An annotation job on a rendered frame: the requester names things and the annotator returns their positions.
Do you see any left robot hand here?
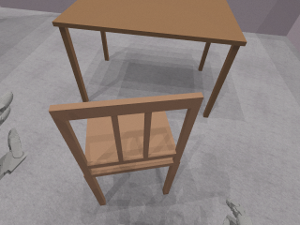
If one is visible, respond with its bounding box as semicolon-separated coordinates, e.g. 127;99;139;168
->
0;91;27;180

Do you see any chair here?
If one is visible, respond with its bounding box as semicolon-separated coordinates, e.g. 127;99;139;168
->
49;92;204;206

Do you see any right robot hand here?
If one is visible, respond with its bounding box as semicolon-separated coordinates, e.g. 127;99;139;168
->
223;198;253;225

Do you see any table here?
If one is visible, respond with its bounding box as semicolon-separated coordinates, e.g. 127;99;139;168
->
52;0;247;118

